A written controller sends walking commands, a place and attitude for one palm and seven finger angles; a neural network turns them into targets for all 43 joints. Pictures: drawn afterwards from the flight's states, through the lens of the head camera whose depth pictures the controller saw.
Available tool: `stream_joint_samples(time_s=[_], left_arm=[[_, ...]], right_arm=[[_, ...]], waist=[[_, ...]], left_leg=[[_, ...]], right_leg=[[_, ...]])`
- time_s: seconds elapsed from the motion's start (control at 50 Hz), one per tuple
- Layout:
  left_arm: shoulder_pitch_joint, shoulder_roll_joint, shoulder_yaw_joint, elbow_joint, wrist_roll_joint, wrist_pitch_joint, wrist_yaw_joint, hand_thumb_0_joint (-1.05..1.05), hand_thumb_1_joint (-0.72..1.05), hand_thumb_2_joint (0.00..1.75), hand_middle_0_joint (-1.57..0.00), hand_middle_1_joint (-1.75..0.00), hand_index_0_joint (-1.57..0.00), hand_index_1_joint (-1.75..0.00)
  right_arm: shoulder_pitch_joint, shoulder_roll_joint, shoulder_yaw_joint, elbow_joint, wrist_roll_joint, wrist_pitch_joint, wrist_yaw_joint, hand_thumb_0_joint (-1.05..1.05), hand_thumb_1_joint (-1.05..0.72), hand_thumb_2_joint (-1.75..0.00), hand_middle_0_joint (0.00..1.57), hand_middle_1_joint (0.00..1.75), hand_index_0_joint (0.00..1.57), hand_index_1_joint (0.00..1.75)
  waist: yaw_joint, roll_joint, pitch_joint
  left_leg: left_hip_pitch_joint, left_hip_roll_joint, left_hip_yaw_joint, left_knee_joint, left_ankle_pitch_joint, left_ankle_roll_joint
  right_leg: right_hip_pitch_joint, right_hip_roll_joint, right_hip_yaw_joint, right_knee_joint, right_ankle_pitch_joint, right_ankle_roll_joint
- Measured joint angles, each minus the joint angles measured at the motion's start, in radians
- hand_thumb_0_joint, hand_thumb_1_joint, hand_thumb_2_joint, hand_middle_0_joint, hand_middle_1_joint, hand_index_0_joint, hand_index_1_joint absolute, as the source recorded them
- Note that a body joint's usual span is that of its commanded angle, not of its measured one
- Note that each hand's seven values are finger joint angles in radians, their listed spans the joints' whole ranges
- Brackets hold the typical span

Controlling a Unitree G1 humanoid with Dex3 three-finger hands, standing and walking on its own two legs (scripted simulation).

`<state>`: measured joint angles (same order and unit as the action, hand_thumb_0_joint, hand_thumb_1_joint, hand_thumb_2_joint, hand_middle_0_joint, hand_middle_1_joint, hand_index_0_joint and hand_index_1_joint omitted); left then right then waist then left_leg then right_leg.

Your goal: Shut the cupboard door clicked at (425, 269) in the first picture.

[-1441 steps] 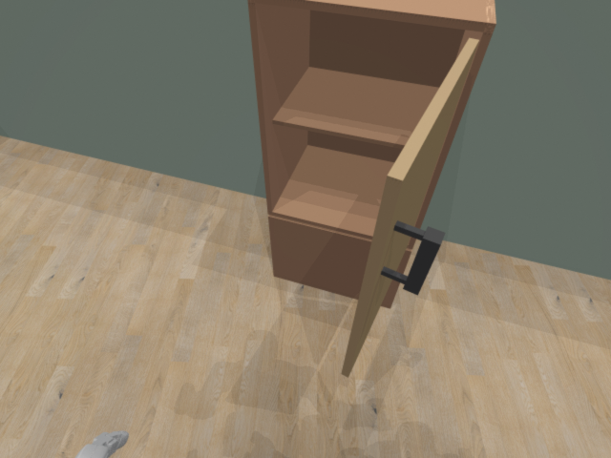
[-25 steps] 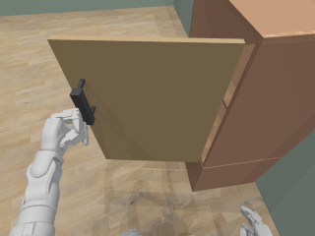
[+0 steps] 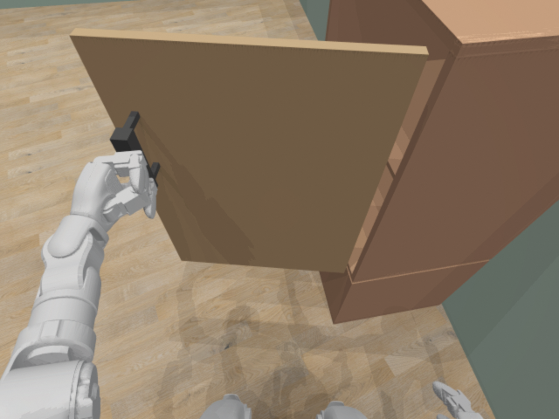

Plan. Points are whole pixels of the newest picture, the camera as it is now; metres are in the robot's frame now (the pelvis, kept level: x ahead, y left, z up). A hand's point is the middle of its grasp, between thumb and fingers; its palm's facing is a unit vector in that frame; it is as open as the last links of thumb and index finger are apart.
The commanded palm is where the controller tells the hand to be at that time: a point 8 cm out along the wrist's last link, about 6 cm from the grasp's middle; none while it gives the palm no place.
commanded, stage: push the door shut along its arc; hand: left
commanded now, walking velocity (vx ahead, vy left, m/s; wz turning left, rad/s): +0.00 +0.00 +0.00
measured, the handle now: (141, 154) +0.48 +0.23 +0.09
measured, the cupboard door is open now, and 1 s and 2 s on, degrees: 75 64 51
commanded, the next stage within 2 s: pull the fist back off the door in 1.42 s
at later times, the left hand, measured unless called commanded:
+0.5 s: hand (177, 164) +0.45 +0.16 +0.10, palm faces -0.25 -0.97 -0.01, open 3.1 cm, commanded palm +0.45 +0.22 +0.09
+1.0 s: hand (210, 135) +0.51 +0.12 +0.10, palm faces -0.34 -0.94 +0.00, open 3.1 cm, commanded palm +0.52 +0.18 +0.09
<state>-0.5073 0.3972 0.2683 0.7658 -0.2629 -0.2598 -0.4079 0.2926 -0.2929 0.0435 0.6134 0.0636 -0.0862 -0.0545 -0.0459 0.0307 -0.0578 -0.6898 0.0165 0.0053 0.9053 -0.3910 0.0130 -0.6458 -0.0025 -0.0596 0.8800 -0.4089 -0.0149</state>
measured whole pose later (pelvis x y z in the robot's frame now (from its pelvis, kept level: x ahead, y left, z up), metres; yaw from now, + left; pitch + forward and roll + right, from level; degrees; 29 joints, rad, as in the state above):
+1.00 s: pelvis +0.00 +0.00 -0.02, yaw -2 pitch +19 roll -2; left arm -1.03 0.54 0.31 1.21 -0.14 -0.27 -0.51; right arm 0.36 -0.31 0.04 0.66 0.04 -0.04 -0.04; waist -0.19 0.04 -0.08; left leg -0.93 0.05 0.01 1.04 -0.43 0.01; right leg -0.89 0.03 -0.05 0.99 -0.43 -0.02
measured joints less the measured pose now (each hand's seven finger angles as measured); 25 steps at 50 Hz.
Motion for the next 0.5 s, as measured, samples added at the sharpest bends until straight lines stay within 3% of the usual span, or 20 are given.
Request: stream_joint_samples(time_s=[0.5], left_arm=[[-0.297, 0.039, -0.028, 0.292, 0.046, -0.054, -0.052, 0.02, 0.90, 0.90, -1.30, -1.50, -1.30, -1.50]], right_arm=[[0.016, -0.005, 0.002, 0.033, -0.008, 0.025, 0.011, 0.01, -0.90, -0.89, 0.20, 0.30, 0.20, 0.30]], waist=[[-0.056, -0.001, -0.012]], left_leg=[[-0.109, 0.001, 0.003, 0.054, -0.007, 0.009]], right_leg=[[-0.106, 0.000, 0.004, 0.045, -0.001, 0.007]])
